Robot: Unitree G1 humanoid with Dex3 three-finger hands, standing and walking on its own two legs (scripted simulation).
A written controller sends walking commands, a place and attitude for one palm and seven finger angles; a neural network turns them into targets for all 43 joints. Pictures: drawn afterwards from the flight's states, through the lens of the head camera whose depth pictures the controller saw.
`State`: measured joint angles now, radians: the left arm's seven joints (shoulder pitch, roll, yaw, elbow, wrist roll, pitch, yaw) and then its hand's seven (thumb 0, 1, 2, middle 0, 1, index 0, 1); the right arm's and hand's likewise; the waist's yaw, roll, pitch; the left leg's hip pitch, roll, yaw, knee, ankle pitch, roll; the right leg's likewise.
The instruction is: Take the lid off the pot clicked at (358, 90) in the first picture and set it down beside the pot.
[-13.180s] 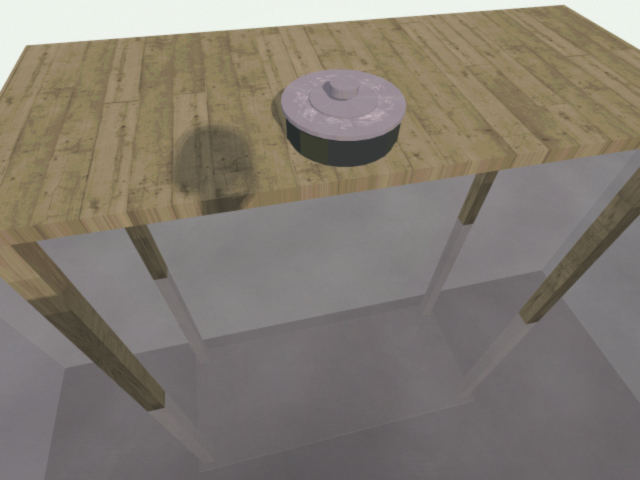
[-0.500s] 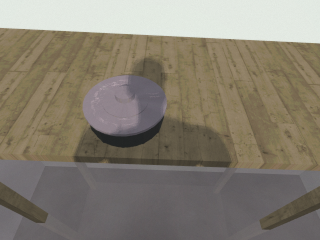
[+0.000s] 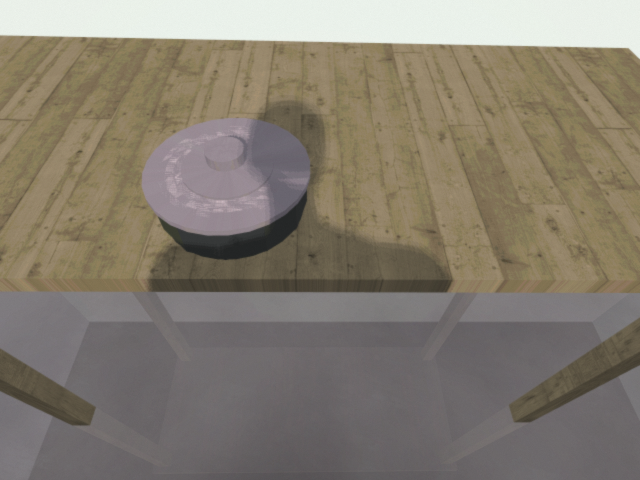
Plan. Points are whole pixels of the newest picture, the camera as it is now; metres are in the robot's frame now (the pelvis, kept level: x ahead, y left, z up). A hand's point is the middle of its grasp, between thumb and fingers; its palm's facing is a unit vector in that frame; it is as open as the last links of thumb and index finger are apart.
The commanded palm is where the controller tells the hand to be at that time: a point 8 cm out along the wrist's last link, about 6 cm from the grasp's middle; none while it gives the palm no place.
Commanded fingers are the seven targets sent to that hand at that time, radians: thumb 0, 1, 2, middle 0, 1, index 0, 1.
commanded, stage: come to a stop and stand still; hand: left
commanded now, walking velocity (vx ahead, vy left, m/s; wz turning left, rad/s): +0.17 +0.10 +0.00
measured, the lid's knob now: (225, 153) +0.44 +0.15 +0.16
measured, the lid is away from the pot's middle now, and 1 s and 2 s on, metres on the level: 0.00 0.00 0.00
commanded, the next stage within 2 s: look again from close up in 1.84 s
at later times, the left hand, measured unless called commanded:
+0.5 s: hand out of the picture -0.01 +0.21 -0.18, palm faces +0.01 -0.98 -0.20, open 7.4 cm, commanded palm none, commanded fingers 0.00 0.90 0.90 -0.20 -0.30 -0.20 -0.30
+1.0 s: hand out of the picture +0.06 +0.22 -0.17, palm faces +0.01 -0.98 -0.22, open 7.3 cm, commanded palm none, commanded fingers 0.00 0.90 0.90 -0.20 -0.30 -0.20 -0.30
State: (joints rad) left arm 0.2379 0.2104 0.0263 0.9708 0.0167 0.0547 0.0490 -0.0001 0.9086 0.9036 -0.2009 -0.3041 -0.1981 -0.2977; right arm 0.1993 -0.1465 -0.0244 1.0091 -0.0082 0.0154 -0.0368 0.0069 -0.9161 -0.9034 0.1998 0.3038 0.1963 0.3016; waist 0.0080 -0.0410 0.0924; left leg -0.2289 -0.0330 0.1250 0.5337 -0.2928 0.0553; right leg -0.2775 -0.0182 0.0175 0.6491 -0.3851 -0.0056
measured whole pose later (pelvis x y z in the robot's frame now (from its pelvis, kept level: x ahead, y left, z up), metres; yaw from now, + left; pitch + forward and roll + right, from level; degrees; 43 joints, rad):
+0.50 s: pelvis -0.01 +0.03 +0.00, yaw +0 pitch +0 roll -1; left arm 0.32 0.17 -0.01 1.03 0.02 0.02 0.03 0.00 0.91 0.90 -0.20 -0.30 -0.20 -0.30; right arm 0.31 -0.18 -0.01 0.97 -0.02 0.01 -0.01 0.01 -0.91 -0.90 0.20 0.30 0.19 0.30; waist 0.00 0.01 0.02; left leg -0.27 -0.03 0.03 0.61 -0.34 0.06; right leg -0.28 -0.02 -0.01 0.62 -0.37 -0.03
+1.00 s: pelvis +0.02 +0.04 +0.00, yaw +0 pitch +0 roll +0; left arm 0.22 0.16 -0.01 1.04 0.01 0.01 0.05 0.00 0.91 0.90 -0.20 -0.30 -0.20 -0.30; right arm 0.25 -0.17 0.00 1.04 -0.01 -0.02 -0.03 0.01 -0.93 -0.90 0.20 0.30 0.20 0.30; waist 0.00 0.01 0.07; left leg -0.17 -0.07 0.06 0.49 -0.32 0.07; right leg -0.20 -0.05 0.02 0.53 -0.33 0.04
